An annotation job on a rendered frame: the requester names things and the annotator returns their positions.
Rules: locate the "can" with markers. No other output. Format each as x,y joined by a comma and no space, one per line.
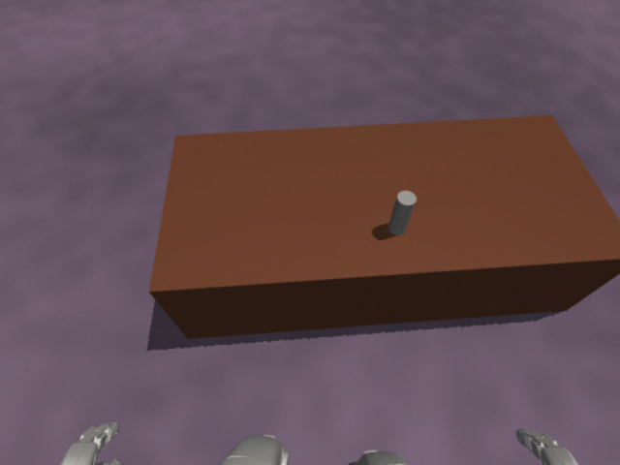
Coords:
401,213

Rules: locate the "right robot hand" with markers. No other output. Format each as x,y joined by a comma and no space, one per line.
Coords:
544,448

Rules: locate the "left robot hand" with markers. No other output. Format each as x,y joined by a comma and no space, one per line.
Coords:
92,441

